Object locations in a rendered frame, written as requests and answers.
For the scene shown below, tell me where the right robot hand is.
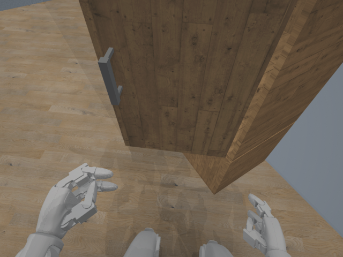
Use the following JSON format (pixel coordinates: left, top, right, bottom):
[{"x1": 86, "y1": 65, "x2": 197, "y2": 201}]
[{"x1": 243, "y1": 193, "x2": 287, "y2": 256}]

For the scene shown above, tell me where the robot thigh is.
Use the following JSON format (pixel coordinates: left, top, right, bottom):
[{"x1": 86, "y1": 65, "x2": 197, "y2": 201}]
[
  {"x1": 124, "y1": 231, "x2": 161, "y2": 257},
  {"x1": 199, "y1": 243, "x2": 233, "y2": 257}
]

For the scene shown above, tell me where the handle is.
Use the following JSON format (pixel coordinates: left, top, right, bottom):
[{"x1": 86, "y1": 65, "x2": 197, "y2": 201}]
[{"x1": 98, "y1": 47, "x2": 123, "y2": 105}]

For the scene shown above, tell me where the cupboard door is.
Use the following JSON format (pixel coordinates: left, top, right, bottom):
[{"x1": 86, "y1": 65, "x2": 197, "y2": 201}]
[{"x1": 79, "y1": 0, "x2": 298, "y2": 157}]

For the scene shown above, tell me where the robot left thigh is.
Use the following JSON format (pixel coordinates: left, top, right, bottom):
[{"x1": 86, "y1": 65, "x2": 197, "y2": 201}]
[{"x1": 124, "y1": 231, "x2": 161, "y2": 257}]

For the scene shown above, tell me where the robot left forearm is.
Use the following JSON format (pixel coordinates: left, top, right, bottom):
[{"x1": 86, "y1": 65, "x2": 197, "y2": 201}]
[{"x1": 15, "y1": 232, "x2": 64, "y2": 257}]

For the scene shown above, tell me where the left robot hand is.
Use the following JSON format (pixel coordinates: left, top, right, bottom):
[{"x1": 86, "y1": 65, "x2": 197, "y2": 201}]
[{"x1": 36, "y1": 163, "x2": 118, "y2": 239}]

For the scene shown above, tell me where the robot right thigh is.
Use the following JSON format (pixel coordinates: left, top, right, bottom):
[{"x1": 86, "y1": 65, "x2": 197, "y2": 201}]
[{"x1": 199, "y1": 243, "x2": 233, "y2": 257}]

